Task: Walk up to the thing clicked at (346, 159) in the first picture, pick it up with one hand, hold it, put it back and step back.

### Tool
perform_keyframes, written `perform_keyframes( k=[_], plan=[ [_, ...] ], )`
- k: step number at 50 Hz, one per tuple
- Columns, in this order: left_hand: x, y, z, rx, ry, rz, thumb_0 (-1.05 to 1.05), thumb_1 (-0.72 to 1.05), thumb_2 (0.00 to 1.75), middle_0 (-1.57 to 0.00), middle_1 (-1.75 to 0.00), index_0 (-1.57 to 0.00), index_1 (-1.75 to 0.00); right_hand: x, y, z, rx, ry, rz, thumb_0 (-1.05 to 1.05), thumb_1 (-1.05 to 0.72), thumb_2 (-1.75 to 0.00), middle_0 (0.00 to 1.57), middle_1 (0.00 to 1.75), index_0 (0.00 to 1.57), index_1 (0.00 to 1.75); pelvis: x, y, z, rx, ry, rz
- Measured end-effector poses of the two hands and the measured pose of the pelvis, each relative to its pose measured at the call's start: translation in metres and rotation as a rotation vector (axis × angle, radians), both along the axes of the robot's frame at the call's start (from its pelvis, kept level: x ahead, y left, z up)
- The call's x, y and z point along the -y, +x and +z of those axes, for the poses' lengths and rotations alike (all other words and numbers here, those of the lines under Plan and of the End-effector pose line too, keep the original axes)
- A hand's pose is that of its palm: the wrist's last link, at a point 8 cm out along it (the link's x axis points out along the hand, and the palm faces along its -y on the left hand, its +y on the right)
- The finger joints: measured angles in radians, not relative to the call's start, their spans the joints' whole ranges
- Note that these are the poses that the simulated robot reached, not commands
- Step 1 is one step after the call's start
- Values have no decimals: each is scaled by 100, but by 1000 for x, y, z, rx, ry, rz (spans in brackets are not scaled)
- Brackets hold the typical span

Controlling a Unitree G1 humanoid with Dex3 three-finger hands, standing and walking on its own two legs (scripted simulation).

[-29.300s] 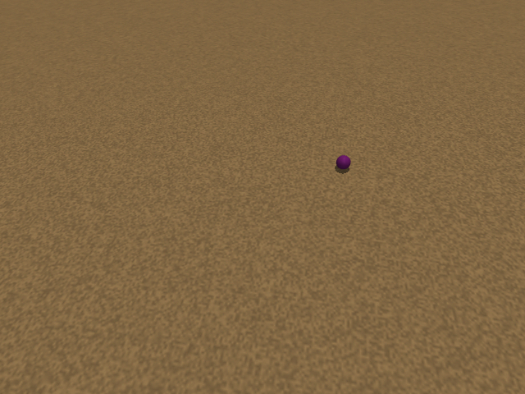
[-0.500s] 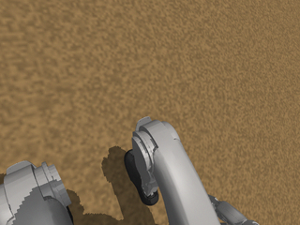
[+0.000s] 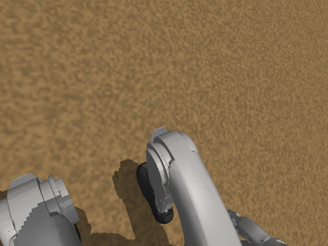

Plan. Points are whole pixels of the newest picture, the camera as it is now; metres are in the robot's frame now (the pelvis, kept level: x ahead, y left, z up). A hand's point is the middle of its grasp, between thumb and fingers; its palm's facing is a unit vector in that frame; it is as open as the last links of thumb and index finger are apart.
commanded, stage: withdraw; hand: left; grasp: from above
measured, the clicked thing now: out of the picture +0.46 +0.34 -0.27
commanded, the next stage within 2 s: home in 0.92 s
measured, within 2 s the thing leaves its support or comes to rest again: neither
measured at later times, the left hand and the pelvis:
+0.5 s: hand out of the picture +0.45 +0.37 -0.09, palm faces -0.39 -0.08 -0.92, open 14.1 cm; pelvis +0.00 +0.00 +0.04, yaw +5 degrees
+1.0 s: hand out of the picture +0.45 +0.35 -0.13, palm faces -0.41 -0.09 -0.91, open 14.0 cm; pelvis -0.01 -0.01 +0.02, yaw +5 degrees
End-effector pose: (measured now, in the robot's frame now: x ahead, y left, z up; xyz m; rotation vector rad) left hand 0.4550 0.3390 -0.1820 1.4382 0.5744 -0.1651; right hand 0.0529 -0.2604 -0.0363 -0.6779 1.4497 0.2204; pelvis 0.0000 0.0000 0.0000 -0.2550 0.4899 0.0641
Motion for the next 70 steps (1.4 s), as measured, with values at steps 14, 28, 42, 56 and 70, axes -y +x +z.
perform_keyframes(
  k=[14,28,42,56,70],
  plan=[
    [-8,17,48,144,48,16,0,-51,99,-9,-102,-9,-102,-2,3,-4,20,39,-61,0,-91,-90,20,30,20,30,1,4,5,-47,8,8],
    [-25,-7,166,0,78,37,0,-52,101,-9,-100,-9,-101,-1,50,-4,146,103,-163,0,-92,-90,20,30,20,30,3,-3,49,-102,64,62],
    [-13,-17,142,-40,21,-69,0,-51,101,-10,-100,-10,-101,22,28,12,122,-50,-136,0,-91,-90,20,30,20,30,9,-14,46,-82,74,66],
    [-20,1,121,94,72,-9,1,-46,96,-14,-96,-14,-96,9,-11,-10,31,-32,-237,0,-90,-90,20,30,20,30,5,-7,26,-108,63,60],
    [-22,-64,222,81,-131,153,1,22,83,-21,-47,-21,-48,-6,61,32,155,78,-264,0,-90,-90,20,30,20,30,1,3,102,-155,85,82]
  ],
)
